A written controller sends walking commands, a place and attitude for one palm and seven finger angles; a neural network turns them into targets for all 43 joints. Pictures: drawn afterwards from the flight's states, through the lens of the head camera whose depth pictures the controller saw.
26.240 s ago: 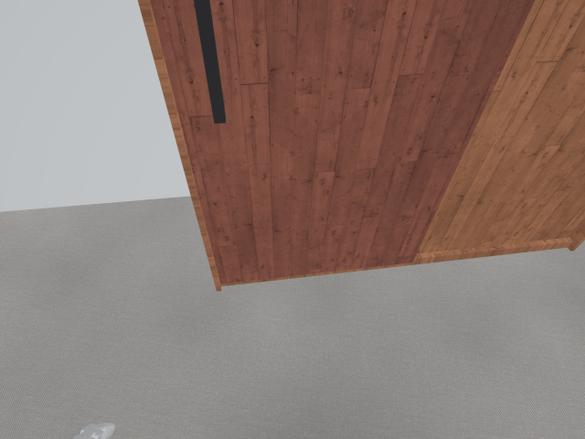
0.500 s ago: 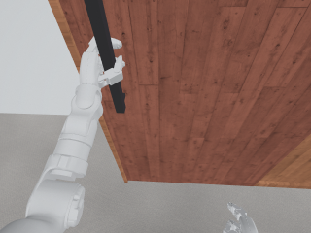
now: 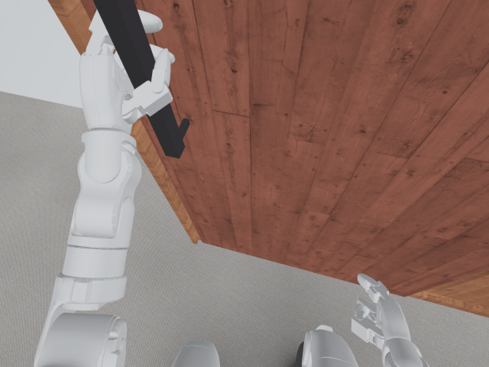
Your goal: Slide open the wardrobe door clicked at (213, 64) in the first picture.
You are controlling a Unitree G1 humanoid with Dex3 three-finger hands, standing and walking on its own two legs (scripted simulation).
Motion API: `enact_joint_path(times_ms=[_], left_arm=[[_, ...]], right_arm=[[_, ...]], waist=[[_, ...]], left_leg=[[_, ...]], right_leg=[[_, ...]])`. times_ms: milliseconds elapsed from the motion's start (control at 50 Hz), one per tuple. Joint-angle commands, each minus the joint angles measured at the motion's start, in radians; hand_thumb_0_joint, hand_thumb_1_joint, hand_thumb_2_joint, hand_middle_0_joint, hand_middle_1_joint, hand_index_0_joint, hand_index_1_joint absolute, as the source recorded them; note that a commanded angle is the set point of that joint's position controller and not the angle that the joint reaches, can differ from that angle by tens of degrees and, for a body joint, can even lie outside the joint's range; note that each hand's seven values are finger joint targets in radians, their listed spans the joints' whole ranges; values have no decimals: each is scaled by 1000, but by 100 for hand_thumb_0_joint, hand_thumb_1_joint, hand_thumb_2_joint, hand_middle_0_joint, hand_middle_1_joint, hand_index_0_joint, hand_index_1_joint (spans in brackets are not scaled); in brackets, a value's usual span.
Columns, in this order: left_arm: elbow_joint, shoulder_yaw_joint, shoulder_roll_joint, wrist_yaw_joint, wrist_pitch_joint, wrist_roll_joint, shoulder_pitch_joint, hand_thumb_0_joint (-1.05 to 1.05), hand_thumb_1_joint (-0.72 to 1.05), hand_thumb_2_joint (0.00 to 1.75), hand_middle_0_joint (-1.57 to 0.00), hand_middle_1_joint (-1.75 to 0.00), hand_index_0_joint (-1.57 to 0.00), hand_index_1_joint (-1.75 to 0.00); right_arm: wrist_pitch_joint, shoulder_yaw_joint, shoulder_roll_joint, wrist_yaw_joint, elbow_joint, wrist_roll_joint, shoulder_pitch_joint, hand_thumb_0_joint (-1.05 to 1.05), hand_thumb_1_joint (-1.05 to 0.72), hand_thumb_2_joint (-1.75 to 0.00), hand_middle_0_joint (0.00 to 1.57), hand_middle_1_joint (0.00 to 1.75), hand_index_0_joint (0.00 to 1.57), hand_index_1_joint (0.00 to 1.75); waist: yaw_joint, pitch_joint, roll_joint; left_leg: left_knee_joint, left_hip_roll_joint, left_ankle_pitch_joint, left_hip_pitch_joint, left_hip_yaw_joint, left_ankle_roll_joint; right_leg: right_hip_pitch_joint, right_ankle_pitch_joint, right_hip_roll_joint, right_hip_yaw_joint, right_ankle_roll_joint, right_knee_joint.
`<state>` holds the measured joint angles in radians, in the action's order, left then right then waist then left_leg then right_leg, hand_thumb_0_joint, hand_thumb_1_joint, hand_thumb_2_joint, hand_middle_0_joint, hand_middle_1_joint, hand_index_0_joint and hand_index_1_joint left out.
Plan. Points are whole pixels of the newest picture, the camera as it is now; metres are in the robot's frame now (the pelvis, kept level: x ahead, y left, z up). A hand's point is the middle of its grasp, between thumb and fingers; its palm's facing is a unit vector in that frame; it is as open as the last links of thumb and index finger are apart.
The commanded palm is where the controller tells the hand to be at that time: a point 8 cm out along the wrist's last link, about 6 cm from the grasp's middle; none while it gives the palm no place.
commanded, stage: step sideways, sliding the door along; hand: left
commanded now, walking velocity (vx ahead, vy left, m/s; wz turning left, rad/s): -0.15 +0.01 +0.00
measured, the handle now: (151, 59) +0.42 +0.21 +0.21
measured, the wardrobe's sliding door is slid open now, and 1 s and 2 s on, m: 0.03 0.26 0.46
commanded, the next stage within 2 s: none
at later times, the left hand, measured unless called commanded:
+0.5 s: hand (244, 99) +0.38 +0.08 +0.21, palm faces +0.26 -0.96 -0.06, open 6.4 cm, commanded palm +0.35 +0.06 +0.20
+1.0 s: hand (357, 125) +0.37 -0.04 +0.21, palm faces +0.04 -1.00 +0.00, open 6.3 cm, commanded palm +0.35 -0.04 +0.19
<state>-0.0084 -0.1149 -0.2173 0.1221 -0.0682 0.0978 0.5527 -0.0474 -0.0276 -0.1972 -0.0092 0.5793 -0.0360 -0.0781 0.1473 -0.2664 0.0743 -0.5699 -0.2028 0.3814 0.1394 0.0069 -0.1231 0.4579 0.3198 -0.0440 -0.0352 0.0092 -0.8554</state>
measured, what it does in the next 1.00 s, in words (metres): steps to the right: right foot, then left foot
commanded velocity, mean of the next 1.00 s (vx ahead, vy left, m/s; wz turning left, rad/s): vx -0.26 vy -0.21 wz -0.19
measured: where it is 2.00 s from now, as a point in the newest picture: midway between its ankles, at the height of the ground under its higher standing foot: outside the picture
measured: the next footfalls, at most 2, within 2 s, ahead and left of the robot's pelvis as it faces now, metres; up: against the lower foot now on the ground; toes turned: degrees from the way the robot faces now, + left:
right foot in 0.04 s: +0.12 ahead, -0.18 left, +0.00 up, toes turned -3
left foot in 0.20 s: +0.03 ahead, +0.08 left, +0.00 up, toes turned +11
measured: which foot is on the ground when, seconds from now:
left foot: down 0.00-0.08, up 0.10-0.18, down 0.20-0.58, up 0.60-0.76, down 0.78-1.00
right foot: up 0.00-0.02, down 0.04-0.22, up 0.24-0.52, down 0.54-0.78, up 0.80-1.00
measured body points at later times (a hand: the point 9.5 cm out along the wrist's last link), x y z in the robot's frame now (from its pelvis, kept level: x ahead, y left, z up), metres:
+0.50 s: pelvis +0.08 -0.09 +0.01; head +0.17 -0.08 +0.44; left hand +0.36 +0.13 +0.21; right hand +0.31 -0.24 -0.09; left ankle -0.01 +0.07 -0.72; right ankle +0.12 -0.21 -0.70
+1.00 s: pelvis +0.05 -0.15 +0.02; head +0.15 -0.13 +0.46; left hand +0.36 +0.01 +0.21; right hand +0.26 -0.34 -0.07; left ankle +0.04 -0.02 -0.73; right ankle +0.06 -0.30 -0.65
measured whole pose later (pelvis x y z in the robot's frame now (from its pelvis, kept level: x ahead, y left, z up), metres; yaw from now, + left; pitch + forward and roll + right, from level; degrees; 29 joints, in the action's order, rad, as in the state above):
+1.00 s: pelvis +0.05 -0.15 +0.02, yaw -2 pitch -1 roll -4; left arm 0.39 0.09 -0.11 0.11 -0.15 0.01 0.15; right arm -0.11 0.00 -0.17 0.06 0.53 0.00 -0.11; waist 0.11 -0.24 0.04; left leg -0.50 -0.21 0.29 0.17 -0.18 -0.05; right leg 0.48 0.42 -0.01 -0.05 0.03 -1.03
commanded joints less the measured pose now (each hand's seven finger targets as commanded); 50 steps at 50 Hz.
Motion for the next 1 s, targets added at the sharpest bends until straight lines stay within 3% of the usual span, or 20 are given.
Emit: enact_joint_path(times_ms=[0, 40, 60, 100, 140, 160, 180, 200, 240, 300, 460, 520, 560, 580, 660, 720, 760, 780, 820, 980], left_arm=[[414, 266, 63, -90, -111, -35, 433, 0, 90, 90, -45, -140, -45, -140], [404, 252, 15, -75, -98, -59, 352, 0, 90, 90, -45, -140, -45, -140], [485, 232, -8, -72, -95, -61, 296, 0, 90, 90, -45, -140, -45, -140], [619, 276, 45, -75, -104, -59, 282, 0, 90, 90, -45, -140, -45, -140], [673, 333, 108, -64, -126, -53, 303, 0, 90, 90, -45, -140, -45, -140], [664, 360, 144, -67, -143, -46, 279, 0, 90, 90, -45, -140, -45, -140], [683, 386, 169, -77, -158, -42, 260, 0, 90, 90, -45, -140, -45, -140], [657, 388, 177, -85, -167, -44, 263, 0, 90, 90, -45, -140, -45, -140], [714, 373, 154, -76, -184, -65, 300, 0, 90, 90, -45, -140, -45, -140], [664, 375, 159, -74, -160, -68, 189, 0, 90, 90, -45, -140, -45, -140], [744, 351, 111, -79, -161, -62, 18, 0, 90, 90, -45, -140, -45, -140], [771, 323, 77, -82, -179, -73, -24, 0, 90, 90, -45, -140, -45, -140], [773, 286, 28, -70, -174, -79, -145, 0, 90, 90, -45, -140, -45, -140], [784, 276, 26, -68, -170, -72, -213, 0, 90, 90, -45, -140, -45, -140], [939, 326, 87, -61, -229, -83, -161, 0, 90, 90, -45, -140, -45, -140], [937, 366, 84, -75, -265, -87, -136, 0, 90, 90, -45, -140, -45, -140], [892, 429, 149, -92, -259, -74, -155, 0, 90, 90, -45, -140, -45, -140], [830, 425, 158, -84, -245, -95, -124, 0, 90, 90, -45, -140, -45, -140], [841, 434, 190, -80, -236, -104, -26, 0, 90, 90, -45, -140, -45, -140], [681, 383, 153, -84, -175, -96, -15, 0, 90, 90, -45, -140, -45, -140]], right_arm=[[-103, -24, -104, -21, -148, -23, 79, 0, -90, -90, 20, 30, 20, 30], [-120, -13, -70, -41, -127, -15, 82, 0, -90, -90, 20, 30, 20, 30], [-125, -16, -61, -48, -122, -14, 72, 0, -90, -90, 20, 30, 20, 30], [-137, -13, -61, -50, -117, -7, 60, 0, -90, -90, 20, 30, 20, 30], [-152, -7, -73, -46, -93, -4, 65, 0, -90, -90, 20, 30, 20, 30], [-145, -19, -90, -39, -104, 2, 66, 0, -90, -90, 20, 30, 20, 30], [-142, -48, -129, -18, -145, 6, 88, 0, -90, -90, 20, 30, 20, 30], [-139, -53, -129, 11, -160, -3, 59, 0, -90, -90, 20, 30, 20, 30], [-147, -44, -123, 30, -160, 9, 44, 0, -90, -90, 20, 30, 20, 30], [-150, -45, -123, 47, -159, 6, 5, 0, -90, -90, 20, 30, 20, 30], [-161, 4, -75, 41, -192, 16, 70, 0, -90, -90, 20, 30, 20, 30], [-159, 18, -64, 35, -194, 0, 104, 0, -90, -90, 20, 30, 20, 30], [-151, 10, -46, 18, -200, -2, 94, 0, -90, -90, 20, 30, 20, 30], [-153, 1, -42, 15, -197, 7, 74, 0, -90, -90, 20, 30, 20, 30], [-126, 31, -17, 44, -163, 17, 77, 0, -90, -90, 20, 30, 20, 30], [-101, -2, -50, 40, -172, 25, 62, 0, -90, -90, 20, 30, 20, 30], [-106, -29, -106, 54, -227, 19, 87, 0, -90, -90, 20, 30, 20, 30], [-111, -34, -122, 65, -232, 20, 84, 0, -90, -90, 20, 30, 20, 30], [-123, -21, -101, 70, -224, 29, 54, 0, -90, -90, 20, 30, 20, 30], [-120, -25, -105, 48, -194, 26, 35, 0, -90, -90, 20, 30, 20, 30]], waist=[[-170, 534, 137], [-193, 521, -152], [-155, 546, -280], [-163, 591, -382], [-209, 616, -278], [-207, 638, -164], [-165, 670, 31], [-162, 699, 37], [-187, 607, 176], [-186, 559, 129], [-173, 483, 199], [-161, 483, 8], [-121, 524, -343], [-98, 537, -420], [-159, 599, -251], [-179, 669, -216], [-143, 658, 118], [-145, 602, 68], [-174, 534, 130], [-168, 512, 229]], left_leg=[[-187, -38, -680, -133, -112, 154], [-360, 162, 28, 150, -130, 78], [-448, 206, 248, 219, -66, 80], [-395, 191, 267, 239, -13, 107], [-13, 140, -20, 74, -38, 117], [112, 18, -569, -161, -9, 140], [64, -188, -1106, -355, 153, 228], [26, -244, -1274, -418, 134, 279], [16, -238, -1318, -424, 117, 285], [-3, -184, -1299, -526, 20, 236], [-76, -174, -1180, -351, -134, 171], [-251, -106, -781, -134, -142, 144], [-478, 151, 224, 188, -117, 67], [-533, 171, 384, 248, -26, 84], [-205, 154, 189, 213, -25, 71], [68, 58, -290, -159, -78, 90], [113, -338, -1242, -421, 180, 274], [103, -332, -1281, -385, 114, 282], [89, -316, -1235, -326, 68, 264], [116, -227, -1141, -381, -123, 191]], right_leg=[[-347, -357, 21, -92, 18, 293], [-484, -1084, -227, 149, -61, 343], [-515, -1288, -275, 241, -112, 313], [-572, -1302, -276, 224, -137, 251], [-486, -1148, -207, 108, -89, 138], [-290, -838, -135, 29, -17, 46], [-60, -159, -36, -5, 25, -60], [10, 177, -22, 40, 1, -168], [132, 223, -12, 46, 3, -247], [208, 134, 15, -17, 7, -175], [-82, -128, 41, -72, 26, 208], [-298, -551, -14, -37, 18, 340], [-490, -1495, -243, 291, -128, 341], [-505, -1554, -284, 333, -142, 324], [-588, -1350, -242, 221, -170, 270], [-330, -996, -149, 125, -96, 200], [64, 134, -4, 51, -3, -104], [105, 259, 28, 83, -9, -240], [157, 238, 4, 87, 4, -323], [66, 74, 33, -47, 31, -72]])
